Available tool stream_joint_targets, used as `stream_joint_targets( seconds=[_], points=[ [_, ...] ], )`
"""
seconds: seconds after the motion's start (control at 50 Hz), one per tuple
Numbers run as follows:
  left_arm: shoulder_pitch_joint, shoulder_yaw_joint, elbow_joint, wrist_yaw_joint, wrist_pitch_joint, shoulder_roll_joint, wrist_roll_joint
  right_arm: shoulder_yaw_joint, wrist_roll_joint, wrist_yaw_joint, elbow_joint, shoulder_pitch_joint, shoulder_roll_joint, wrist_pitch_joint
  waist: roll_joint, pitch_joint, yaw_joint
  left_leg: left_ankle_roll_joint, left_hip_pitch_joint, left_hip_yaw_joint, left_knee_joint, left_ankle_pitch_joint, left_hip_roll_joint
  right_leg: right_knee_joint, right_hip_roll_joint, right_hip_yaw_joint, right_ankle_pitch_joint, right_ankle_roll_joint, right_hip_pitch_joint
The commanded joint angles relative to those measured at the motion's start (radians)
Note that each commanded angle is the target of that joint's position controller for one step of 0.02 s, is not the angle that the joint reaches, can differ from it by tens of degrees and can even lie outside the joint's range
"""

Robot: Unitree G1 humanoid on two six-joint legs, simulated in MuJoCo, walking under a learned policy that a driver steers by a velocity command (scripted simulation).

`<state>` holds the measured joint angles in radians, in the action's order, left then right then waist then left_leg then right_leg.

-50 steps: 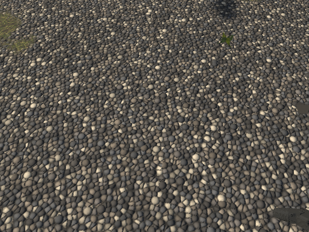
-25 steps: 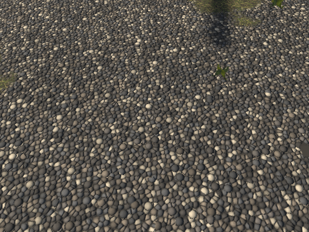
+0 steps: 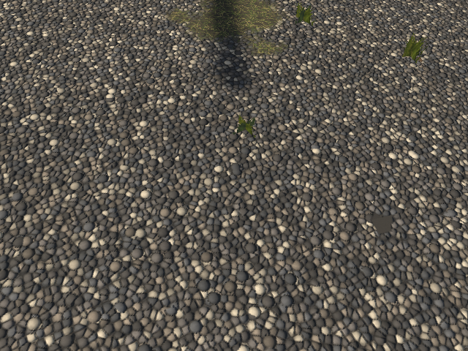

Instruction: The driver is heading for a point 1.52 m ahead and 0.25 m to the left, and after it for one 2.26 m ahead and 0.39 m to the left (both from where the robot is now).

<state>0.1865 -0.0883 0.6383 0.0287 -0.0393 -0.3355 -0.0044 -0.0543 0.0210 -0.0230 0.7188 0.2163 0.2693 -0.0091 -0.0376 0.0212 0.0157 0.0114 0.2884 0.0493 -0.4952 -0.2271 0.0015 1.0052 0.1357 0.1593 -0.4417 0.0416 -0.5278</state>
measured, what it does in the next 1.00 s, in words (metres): steps on the spot: right foot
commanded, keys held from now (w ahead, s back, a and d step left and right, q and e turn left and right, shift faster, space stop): no key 0.96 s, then w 0.04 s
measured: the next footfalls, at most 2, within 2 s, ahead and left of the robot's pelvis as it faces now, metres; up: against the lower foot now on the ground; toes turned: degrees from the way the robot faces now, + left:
right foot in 0.22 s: +0.02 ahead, -0.14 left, +0.00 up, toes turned +2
right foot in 1.66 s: +0.43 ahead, -0.14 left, +0.00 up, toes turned -2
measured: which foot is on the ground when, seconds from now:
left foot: down 0.00-1.00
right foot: up 0.00-0.20, down 0.22-1.00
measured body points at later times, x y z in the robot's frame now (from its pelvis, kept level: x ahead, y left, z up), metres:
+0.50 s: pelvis +0.00 -0.02 +0.00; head +0.00 -0.03 +0.45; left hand +0.14 +0.22 -0.11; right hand +0.10 -0.29 -0.13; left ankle +0.02 +0.12 -0.74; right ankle -0.02 -0.14 -0.74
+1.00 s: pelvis +0.00 -0.02 +0.00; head +0.01 -0.02 +0.45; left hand +0.08 +0.22 -0.14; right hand +0.04 -0.29 -0.15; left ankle +0.02 +0.12 -0.74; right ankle -0.02 -0.14 -0.74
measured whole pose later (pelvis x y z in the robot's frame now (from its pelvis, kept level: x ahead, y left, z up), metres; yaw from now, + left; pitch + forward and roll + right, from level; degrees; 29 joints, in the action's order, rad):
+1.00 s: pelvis +0.00 -0.02 +0.00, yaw -2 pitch -2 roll +0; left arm 0.26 -0.03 0.91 0.03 0.00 -0.21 0.00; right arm -0.04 0.00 -0.05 1.01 0.22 0.22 0.01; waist 0.00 0.04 0.02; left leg -0.03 0.22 0.03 -0.51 -0.25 -0.03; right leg 0.51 0.02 0.05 -0.30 0.00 -0.17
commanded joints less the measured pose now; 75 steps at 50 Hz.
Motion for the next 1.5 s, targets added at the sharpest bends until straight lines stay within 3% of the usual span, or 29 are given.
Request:
stream_joint_targets(
  seconds=[0.02, 0.06, 0.1, 0.16, 0.2, 0.22, 0.24, 0.26, 0.28, 0.3, 0.34, 0.44, 0.6, 0.96, 1.0, 1.04, 1.08, 1.1, 1.14, 1.18, 1.2, 1.22, 1.24, 1.26, 1.3, 1.34, 1.38, 1.44, 1.5],
  points=[
    [0.058, -0.017, -0.028, 0.007, -0.002, -0.048, -0.001, -0.016, -0.015, -0.004, -0.079, -0.087, 0.104, -0.013, 0.154, -0.052, -0.038, 0.183, -0.096, 0.19, 0.157, 0.329, -0.211, 0.146, -0.037, -0.004, 0.012, 0.045, -0.037],
    [0.01, -0.001, -0.044, 0.006, 0.001, -0.017, -0.007, -0.013, -0.01, -0.005, -0.066, -0.065, 0.093, -0.008, 0.187, -0.067, -0.017, 0.185, -0.154, 0.152, 0.139, 0.356, -0.191, -0.009, -0.073, -0.039, 0.03, 0.059, -0.003],
    [-0.025, 0.016, -0.055, -0.001, 0.003, 0.012, -0.002, -0.017, -0.012, -0.005, -0.057, -0.056, 0.113, 0.0, 0.227, -0.084, 0.003, 0.185, -0.16, 0.135, 0.126, 0.365, -0.186, -0.198, -0.116, -0.095, 0.008, 0.063, 0.107],
    [-0.016, 0.01, -0.04, -0.007, 0.005, -0.014, -0.012, -0.026, -0.023, -0.002, -0.038, -0.017, 0.15, 0.013, 0.242, -0.082, 0.016, 0.197, -0.163, 0.17, 0.1, 0.385, -0.204, -0.435, -0.113, -0.144, 0.073, 0.048, 0.222],
    [0.024, 0.01, -0.011, -0.008, 0.008, -0.022, -0.002, -0.018, -0.039, 0.001, -0.018, 0.008, 0.133, 0.007, 0.202, -0.063, -0.009, 0.148, -0.112, 0.161, 0.08, 0.379, -0.182, -0.688, -0.118, -0.132, 0.306, 0.003, 0.359],
    [0.032, 0.007, -0.018, -0.002, 0.008, -0.06, 0.008, -0.011, -0.029, 0.006, -0.012, 0.032, 0.119, -0.008, 0.145, -0.092, 0.0, 0.092, -0.052, 0.148, 0.069, 0.312, -0.167, -0.676, -0.183, -0.059, 0.43, -0.029, 0.465],
    [0.04, -0.007, -0.021, 0.008, 0.003, -0.129, 0.018, -0.003, 0.001, 0.02, -0.022, 0.048, 0.097, -0.029, -0.015, -0.132, 0.038, 0.039, 0.009, 0.069, 0.016, 0.197, -0.098, -0.575, -0.274, 0.014, 0.658, -0.076, 0.536],
    [0.012, 0.002, -0.002, -0.002, 0.004, -0.077, 0.02, 0.005, 0.004, 0.021, -0.016, 0.028, 0.064, -0.037, -0.115, -0.139, 0.035, -0.013, -0.049, -0.001, 0.042, 0.053, -0.044, -0.57, -0.268, 0.01, 0.505, -0.126, 0.425],
    [-0.01, 0.015, -0.015, -0.013, 0.01, -0.023, 0.022, 0.001, 0.007, 0.019, -0.011, -0.031, 0.094, -0.036, -0.063, -0.098, 0.002, -0.041, -0.066, -0.009, 0.028, 0.053, -0.036, -0.59, -0.238, 0.004, 0.389, -0.12, 0.379],
    [-0.007, 0.021, -0.005, -0.014, 0.016, -0.006, 0.029, -0.001, 0.003, 0.017, -0.009, -0.056, 0.09, -0.032, -0.044, -0.083, -0.006, -0.044, -0.073, -0.013, 0.024, 0.07, -0.035, -0.599, -0.225, -0.004, 0.331, -0.102, 0.351],
    [-0.008, 0.021, 0.002, -0.016, 0.03, -0.018, 0.023, -0.003, -0.004, 0.01, 0.0, -0.048, 0.088, -0.016, -0.038, -0.03, -0.004, -0.036, -0.074, -0.009, 0.024, 0.096, -0.037, -0.601, -0.209, -0.014, 0.309, -0.083, 0.303],
    [0.007, 0.03, 0.022, -0.011, 0.041, -0.003, 0.02, -0.005, -0.008, 0.001, 0.038, -0.025, 0.077, -0.008, -0.015, -0.004, 0.003, -0.034, -0.098, -0.006, 0.03, 0.091, -0.04, -0.605, -0.196, -0.02, 0.256, -0.074, 0.259],
    [0.027, 0.035, 0.066, -0.009, 0.052, 0.008, 0.017, -0.011, -0.012, -0.011, 0.103, -0.012, 0.08, -0.003, 0.024, -0.005, 0.003, -0.042, -0.116, -0.004, 0.035, 0.102, -0.043, -0.602, -0.178, -0.036, 0.252, -0.071, 0.26],
    [0.086, 0.039, 0.226, 0.004, 0.054, 0.022, 0.01, -0.01, -0.02, -0.027, 0.261, 0.013, 0.063, 0.007, 0.033, 0.015, -0.001, -0.033, -0.115, -0.012, 0.058, 0.108, -0.037, -0.609, -0.148, -0.079, 0.279, -0.057, 0.282],
    [0.112, 0.033, 0.252, 0.01, 0.047, 0.007, 0.002, -0.01, -0.028, -0.029, 0.284, 0.034, 0.054, 0.01, 0.011, 0.011, -0.006, -0.021, -0.09, -0.062, 0.018, -0.144, 0.009, -0.63, -0.134, -0.077, -0.02, -0.081, 0.277],
    [0.13, 0.022, 0.251, 0.013, 0.048, -0.033, -0.008, -0.01, -0.034, -0.029, 0.27, 0.005, 0.053, -0.001, -0.044, 0.092, -0.026, 0.0, 0.041, -0.083, -0.063, -0.354, 0.032, -0.7, -0.2, 0.03, -0.341, -0.143, 0.226],
    [0.174, 0.005, 0.266, 0.01, 0.069, -0.085, -0.02, -0.001, -0.043, -0.012, 0.247, -0.028, 0.012, -0.037, -0.161, 0.133, -0.042, 0.01, 0.138, -0.102, -0.235, -0.234, 0.028, -0.822, -0.36, 0.262, -0.441, -0.236, 0.254],
    [0.165, 0.003, 0.266, 0.009, 0.078, -0.088, -0.024, -0.002, -0.046, -0.001, 0.243, -0.035, 0.018, -0.054, -0.165, 0.155, -0.04, 0.029, 0.154, -0.065, -0.278, -0.212, -0.007, -0.85, -0.408, 0.328, -0.405, -0.269, 0.236],
    [0.091, 0.009, 0.246, 0.003, 0.088, -0.07, -0.028, -0.001, -0.059, 0.017, 0.253, 0.009, 0.013, -0.079, -0.143, 0.159, 0.011, 0.071, 0.081, -0.059, -0.151, -0.238, -0.03, -0.82, -0.396, 0.275, -0.286, -0.251, 0.216],
    [0.008, 0.018, 0.221, -0.003, 0.085, -0.037, -0.03, -0.016, -0.046, 0.024, 0.337, 0.181, 0.03, -0.089, -0.06, 0.096, 0.087, 0.064, -0.245, -0.073, 0.043, -0.049, 0.01, -0.661, -0.26, 0.079, -0.092, -0.168, 0.089],
    [-0.011, 0.037, 0.207, -0.007, 0.093, 0.027, -0.017, -0.032, -0.038, 0.022, 0.367, 0.302, 0.086, -0.089, 0.121, 0.033, 0.122, 0.094, -0.386, 0.155, 0.152, -0.129, -0.139, -0.367, -0.162, -0.069, 0.024, -0.107, -0.007],
    [-0.017, 0.038, 0.161, 0.0, 0.11, 0.049, -0.023, -0.059, -0.036, 0.035, 0.379, 0.404, 0.218, -0.095, 0.38, 0.008, 0.131, 0.239, -0.474, 0.591, 0.323, -0.28, -0.353, -0.101, -0.061, -0.155, -0.076, -0.066, -0.197],
    [-0.016, 0.026, 0.165, -0.001, 0.124, -0.004, -0.042, -0.033, -0.02, 0.038, 0.361, 0.335, 0.148, -0.106, 0.256, 0.053, 0.092, 0.281, -0.419, 0.682, 0.347, -0.342, -0.404, 0.086, -0.114, -0.065, -0.119, -0.078, -0.27],
    [0.006, 0.026, 0.178, -0.011, 0.135, -0.007, -0.051, -0.017, -0.026, 0.036, 0.333, 0.261, 0.093, -0.113, 0.178, 0.108, 0.056, 0.255, -0.395, 0.575, 0.342, -0.326, -0.374, 0.148, -0.163, -0.043, -0.019, -0.1, -0.319],
    [-0.001, 0.019, 0.198, -0.02, 0.147, -0.009, -0.034, -0.007, -0.031, 0.04, 0.306, 0.197, 0.078, -0.113, 0.12, 0.111, 0.033, 0.187, -0.391, 0.382, 0.355, -0.163, -0.299, 0.108, -0.223, -0.079, 0.149, -0.116, -0.33],
    [-0.032, 0.014, 0.197, -0.035, 0.146, -0.001, -0.019, 0.012, -0.023, 0.036, 0.314, 0.231, 0.029, -0.099, 0.137, 0.079, 0.038, 0.152, -0.379, 0.227, 0.362, 0.064, -0.232, 0.035, -0.241, -0.119, 0.24, -0.1, -0.267],
    [-0.075, 0.021, 0.184, -0.044, 0.137, 0.032, -0.016, 0.014, -0.021, 0.025, 0.32, 0.269, 0.044, -0.088, 0.134, 0.071, 0.046, 0.161, -0.373, 0.148, 0.363, 0.22, -0.21, -0.043, -0.232, -0.158, 0.291, -0.07, -0.26],
    [-0.212, 0.04, 0.134, -0.049, 0.134, 0.067, -0.018, 0.012, -0.017, 0.008, 0.308, 0.269, 0.084, -0.078, 0.118, 0.103, 0.066, 0.161, -0.279, 0.076, 0.397, 0.247, -0.187, -0.262, -0.207, -0.191, 0.398, -0.041, -0.187],
    [-0.297, 0.046, 0.106, -0.06, 0.133, 0.056, -0.025, 0.007, -0.026, 0.002, 0.316, 0.305, 0.105, -0.079, 0.137, 0.131, 0.079, 0.167, -0.236, 0.048, 0.426, 0.224, -0.2, -0.394, -0.18, -0.21, 0.479, -0.043, -0.096]
  ],
)
Keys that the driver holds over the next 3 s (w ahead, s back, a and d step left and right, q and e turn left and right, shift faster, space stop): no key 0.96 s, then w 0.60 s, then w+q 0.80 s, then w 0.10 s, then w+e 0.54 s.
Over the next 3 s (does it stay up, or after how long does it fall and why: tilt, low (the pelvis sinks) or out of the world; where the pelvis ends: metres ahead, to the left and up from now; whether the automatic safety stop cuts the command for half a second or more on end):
stays up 1.01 0.12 0.01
